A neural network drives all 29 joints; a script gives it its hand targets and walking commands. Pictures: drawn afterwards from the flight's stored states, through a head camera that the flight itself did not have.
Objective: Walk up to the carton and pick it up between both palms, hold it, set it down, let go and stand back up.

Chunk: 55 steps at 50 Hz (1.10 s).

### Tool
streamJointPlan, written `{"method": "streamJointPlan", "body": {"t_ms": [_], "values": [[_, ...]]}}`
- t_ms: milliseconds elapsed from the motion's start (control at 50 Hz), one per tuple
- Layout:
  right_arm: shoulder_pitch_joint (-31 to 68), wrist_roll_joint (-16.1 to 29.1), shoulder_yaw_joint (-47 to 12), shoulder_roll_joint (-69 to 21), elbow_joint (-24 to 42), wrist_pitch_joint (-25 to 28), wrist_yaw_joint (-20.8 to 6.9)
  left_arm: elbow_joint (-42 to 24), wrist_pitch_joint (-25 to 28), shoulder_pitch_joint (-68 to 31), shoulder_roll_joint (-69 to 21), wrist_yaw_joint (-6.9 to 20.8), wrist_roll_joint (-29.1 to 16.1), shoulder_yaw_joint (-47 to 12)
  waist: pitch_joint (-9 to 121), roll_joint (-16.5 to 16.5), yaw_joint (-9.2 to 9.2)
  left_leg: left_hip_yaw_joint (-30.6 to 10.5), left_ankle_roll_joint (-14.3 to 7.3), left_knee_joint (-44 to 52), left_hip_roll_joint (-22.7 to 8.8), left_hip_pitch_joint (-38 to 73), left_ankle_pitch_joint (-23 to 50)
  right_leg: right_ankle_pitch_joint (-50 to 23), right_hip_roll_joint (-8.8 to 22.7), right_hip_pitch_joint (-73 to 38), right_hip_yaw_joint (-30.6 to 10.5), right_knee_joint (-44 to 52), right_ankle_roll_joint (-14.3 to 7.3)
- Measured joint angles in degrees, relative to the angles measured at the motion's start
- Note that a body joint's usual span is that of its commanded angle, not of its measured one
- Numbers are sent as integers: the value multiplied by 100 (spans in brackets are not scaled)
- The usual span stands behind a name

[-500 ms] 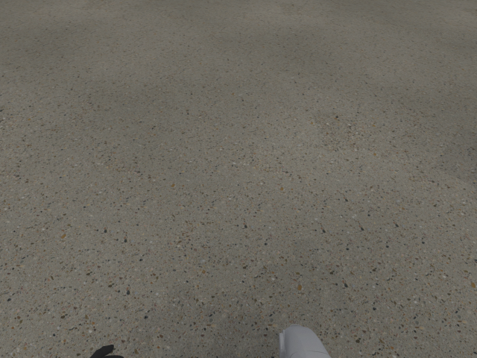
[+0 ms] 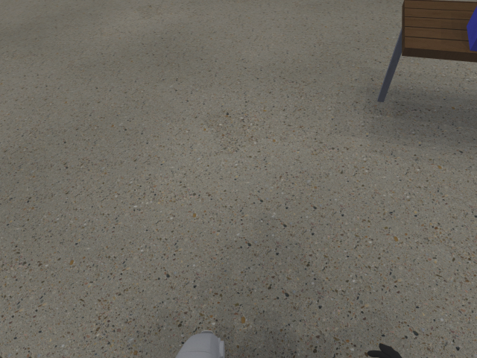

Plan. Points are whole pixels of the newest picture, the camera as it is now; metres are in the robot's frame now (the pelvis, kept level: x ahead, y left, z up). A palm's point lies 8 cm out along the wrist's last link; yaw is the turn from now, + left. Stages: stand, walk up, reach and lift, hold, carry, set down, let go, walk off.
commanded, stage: walk up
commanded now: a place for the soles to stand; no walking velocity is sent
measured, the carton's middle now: out of the picture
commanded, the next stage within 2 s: none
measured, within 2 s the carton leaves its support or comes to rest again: neither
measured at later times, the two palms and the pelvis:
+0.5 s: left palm (202, 213) +0.45 +0.15 -0.12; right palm (424, 351) +0.17 -0.28 -0.11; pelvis +0.26 -0.05 +0.00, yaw -23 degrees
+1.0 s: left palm (256, 166) +0.63 +0.01 -0.15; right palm (454, 215) +0.44 -0.43 -0.11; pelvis +0.49 -0.19 -0.01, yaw -33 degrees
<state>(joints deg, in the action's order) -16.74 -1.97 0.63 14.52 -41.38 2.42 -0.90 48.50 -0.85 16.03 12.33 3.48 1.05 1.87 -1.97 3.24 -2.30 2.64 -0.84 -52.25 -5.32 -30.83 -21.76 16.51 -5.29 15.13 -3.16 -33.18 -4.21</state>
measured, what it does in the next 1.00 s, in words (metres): walks ahead, turning right: left foot, then right foot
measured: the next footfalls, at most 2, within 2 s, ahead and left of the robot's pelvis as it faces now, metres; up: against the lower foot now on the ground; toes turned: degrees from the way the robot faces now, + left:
left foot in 0.16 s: +0.26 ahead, +0.11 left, +0.00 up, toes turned -4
right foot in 0.62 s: +0.45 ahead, -0.28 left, +0.00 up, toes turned -32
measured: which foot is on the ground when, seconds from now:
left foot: up 0.00-0.14, down 0.16-0.64, up 0.66-1.00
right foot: down 0.00-0.16, up 0.18-0.60, down 0.62-1.00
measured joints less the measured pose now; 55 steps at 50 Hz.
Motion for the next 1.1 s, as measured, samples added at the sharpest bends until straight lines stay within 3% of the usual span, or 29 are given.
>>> {"method": "streamJointPlan", "body": {"t_ms": [100,160,220,260,300,400,480,540,600,640,700,740,840,960,1020,1060,1100], "values": [[-10,-22,-37,-181,20,32,31,75,20,430,-57,42,44,43,170,-167,-126,5,6,975,212,-29,968,447,-204,-448,-314,6,-21],[-85,-84,8,-186,111,138,101,88,44,692,-71,53,95,34,248,-238,-117,27,-89,1728,396,448,1234,1012,-295,-546,-535,-471,7],[-27,-95,2,-282,110,188,267,143,-18,719,28,55,180,47,225,-543,44,318,-96,1121,414,451,785,1344,-180,64,-488,-2313,309],[-56,-16,-5,-338,30,196,373,127,-65,646,139,56,246,50,176,-602,103,436,5,1111,247,732,509,949,-61,624,-156,-3463,535],[-143,6,-11,-390,-97,272,414,99,-77,529,279,84,273,86,141,-672,160,575,8,1332,104,1106,367,500,172,1122,71,-3888,685],[-512,-27,-16,-409,-417,481,354,-12,-57,82,491,178,275,161,32,-770,232,1020,270,2098,-135,2103,264,-344,742,2126,122,-3383,739],[-791,-70,-40,-327,-618,465,277,-65,2,-379,407,228,238,87,-125,-666,273,1388,474,2509,-285,2842,55,-1052,998,2374,301,-1993,601],[-954,-118,-67,-239,-710,357,236,-81,88,-688,269,254,271,-9,-236,-552,359,1638,597,2583,-397,3331,-236,-1450,985,2116,588,-975,435],[-1176,-171,-68,-159,-767,167,213,-111,188,-877,151,219,304,-82,-235,-452,433,1748,593,2137,-588,3582,-760,-1322,800,1555,789,-361,203],[-1172,-150,-62,-68,-825,-24,148,-142,264,-926,36,95,276,-42,-249,-277,306,1488,264,829,-887,3245,-864,-786,505,1515,817,-634,34],[-922,40,-23,43,-640,-237,13,-217,160,-774,-109,-137,-15,-40,-240,-167,244,343,31,-1638,-422,2043,-776,-449,277,1558,676,-1137,-30],[-716,77,-19,40,-452,-173,-23,-215,115,-589,-156,-265,-62,-53,-235,-117,245,72,-72,-2205,-215,1369,-629,-344,194,1262,627,-970,-17],[-341,-10,-49,-134,-6,12,-78,-123,237,-34,-154,-280,8,6,-85,-173,144,-14,-61,-1122,-133,278,-527,-223,150,500,547,-353,-30],[-237,-42,-18,-298,65,73,-75,98,197,483,-43,-134,99,82,163,-388,-62,133,-86,728,9,166,541,351,233,-24,379,-353,74],[-388,-80,47,-281,140,178,-3,178,119,725,2,-73,152,62,269,-433,-30,241,-116,1354,206,579,849,1094,283,-2,267,-1040,136],[-426,-68,36,-322,93,192,110,237,30,787,59,-47,202,48,250,-537,69,350,-45,876,210,554,623,1546,273,354,131,-2157,260],[-510,15,-3,-380,-57,158,229,242,-44,752,143,-23,253,38,187,-589,158,376,47,779,149,764,274,1379,280,815,219,-3220,434]]}}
